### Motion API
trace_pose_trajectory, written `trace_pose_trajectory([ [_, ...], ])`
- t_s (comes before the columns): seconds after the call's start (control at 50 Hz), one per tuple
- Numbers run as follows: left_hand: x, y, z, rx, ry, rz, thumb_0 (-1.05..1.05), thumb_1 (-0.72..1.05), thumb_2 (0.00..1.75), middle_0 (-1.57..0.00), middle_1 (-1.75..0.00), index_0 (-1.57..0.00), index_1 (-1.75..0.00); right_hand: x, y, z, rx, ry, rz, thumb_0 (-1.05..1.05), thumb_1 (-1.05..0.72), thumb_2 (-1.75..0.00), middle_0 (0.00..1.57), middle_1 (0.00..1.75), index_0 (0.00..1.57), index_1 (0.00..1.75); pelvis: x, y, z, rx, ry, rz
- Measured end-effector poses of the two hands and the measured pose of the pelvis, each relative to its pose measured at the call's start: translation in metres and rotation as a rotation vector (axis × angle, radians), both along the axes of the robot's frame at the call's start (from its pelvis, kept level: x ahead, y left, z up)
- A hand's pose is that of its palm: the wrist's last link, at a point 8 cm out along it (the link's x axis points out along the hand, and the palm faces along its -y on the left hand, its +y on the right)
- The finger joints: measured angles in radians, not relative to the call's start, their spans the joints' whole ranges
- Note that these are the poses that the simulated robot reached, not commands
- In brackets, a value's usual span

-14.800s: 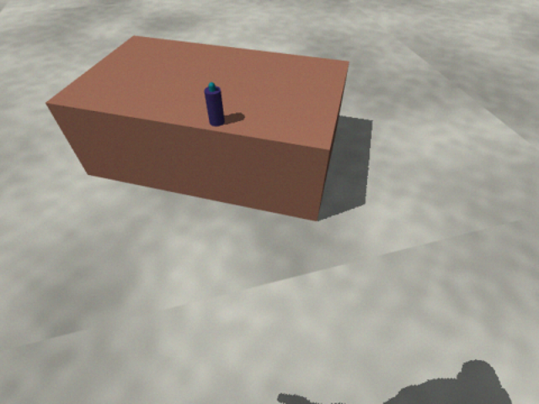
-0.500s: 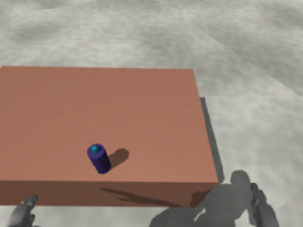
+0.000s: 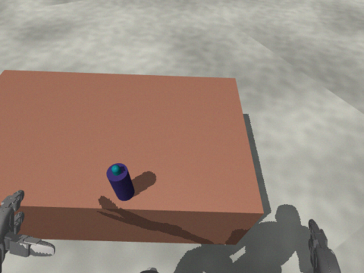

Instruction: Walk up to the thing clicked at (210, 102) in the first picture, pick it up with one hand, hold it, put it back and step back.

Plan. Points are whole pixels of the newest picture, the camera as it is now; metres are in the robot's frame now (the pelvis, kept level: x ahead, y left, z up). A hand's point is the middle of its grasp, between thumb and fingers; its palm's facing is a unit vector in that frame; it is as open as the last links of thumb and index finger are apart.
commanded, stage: go down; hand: left
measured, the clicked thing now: (120, 180) +0.42 +0.22 -0.18
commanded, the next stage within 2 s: approach in 1.24 s
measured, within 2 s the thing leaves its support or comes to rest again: neither
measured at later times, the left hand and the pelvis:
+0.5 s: hand (23, 186) +0.30 +0.36 +0.03, palm faces +0.20 -0.96 -0.19, open 17.5 cm; pelvis -0.01 +0.01 +0.00, yaw -1 degrees
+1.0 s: hand (17, 164) +0.34 +0.38 +0.05, palm faces +0.22 -0.97 -0.13, open 17.5 cm; pelvis +0.00 +0.00 +0.00, yaw -2 degrees
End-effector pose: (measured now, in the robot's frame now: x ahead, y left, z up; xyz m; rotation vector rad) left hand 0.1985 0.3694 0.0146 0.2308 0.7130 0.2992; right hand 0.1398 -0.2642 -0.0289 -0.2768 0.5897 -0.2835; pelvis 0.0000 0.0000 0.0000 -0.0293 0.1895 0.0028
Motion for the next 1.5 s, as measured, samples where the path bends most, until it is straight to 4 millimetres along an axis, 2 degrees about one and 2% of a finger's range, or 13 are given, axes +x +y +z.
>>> trace_pose_trajectory([
  [0.1,0.023,0.013,0.013,-0.025,-0.036,-0.007,-0.01,-0.51,0.09,-0.06,-0.05,-0.04,-0.06,-0.009,0.002,-0.009,0.014,0.031,-0.010,-0.01,0.53,-0.05,0.06,0.06,0.06,0.05,-0.002,0.000,0.001,-0.002,0.005,-0.004],
  [0.3,0.051,0.027,0.021,-0.082,-0.100,-0.029,-0.01,-0.56,0.09,-0.06,-0.06,-0.04,-0.07,-0.014,0.012,-0.013,0.026,0.050,0.011,-0.01,0.52,-0.06,0.06,0.06,0.06,0.05,-0.006,0.004,0.001,0.000,0.018,-0.016],
  [0.5,0.071,0.040,0.032,-0.088,-0.198,-0.043,-0.01,-0.57,0.10,-0.06,-0.06,-0.04,-0.07,-0.015,0.010,-0.003,-0.009,0.037,0.027,-0.01,0.52,-0.06,0.06,0.06,0.06,0.05,-0.008,0.006,0.003,-0.006,0.014,-0.019],
  [0.82,0.101,0.053,0.046,-0.105,-0.299,-0.050,-0.01,-0.53,0.09,-0.05,-0.04,-0.03,-0.05,-0.017,0.018,-0.013,0.005,0.089,0.060,-0.01,0.53,-0.06,0.06,0.06,0.06,0.05,-0.009,0.005,0.003,-0.011,0.046,-0.022],
  [1.02,0.108,0.059,0.049,-0.116,-0.332,-0.045,-0.01,-0.53,0.09,-0.05,-0.03,-0.03,-0.04,-0.015,0.011,-0.010,-0.016,0.100,0.051,-0.01,0.52,-0.06,0.06,0.06,0.06,0.05,-0.004,0.004,0.003,-0.011,0.060,-0.024],
  [1.22,0.116,0.065,0.058,-0.112,-0.374,-0.055,-0.01,-0.56,0.08,-0.05,-0.03,-0.03,-0.04,-0.008,0.015,-0.007,-0.026,0.084,0.058,-0.01,0.51,-0.06,0.06,0.06,0.06,0.05,-0.006,0.005,0.003,-0.017,0.065,-0.019],
  [1.32,0.121,0.067,0.061,-0.121,-0.387,-0.058,-0.01,-0.57,0.08,-0.05,-0.03,-0.03,-0.04,-0.012,0.014,-0.005,-0.031,0.083,0.051,-0.01,0.51,-0.06,0.06,0.06,0.06,0.05,-0.006,0.007,0.002,-0.019,0.069,-0.021],
  [1.42,0.126,0.071,0.060,-0.130,-0.401,-0.050,-0.01,-0.57,0.07,-0.05,-0.03,-0.03,-0.04,-0.017,0.015,-0.007,-0.033,0.101,0.044,-0.01,0.52,-0.06,0.06,0.06,0.06,0.05,-0.006,0.009,0.001,-0.022,0.077,-0.025],
  [1.5,0.130,0.071,0.050,-0.151,-0.435,-0.046,-0.01,-0.57,0.04,-0.06,-0.02,-0.04,-0.03,-0.016,0.018,-0.013,-0.033,0.111,0.054,-0.01,0.53,-0.06,0.06,0.06,0.06,0.05,-0.008,0.010,-0.003,-0.024,0.096,-0.025],
])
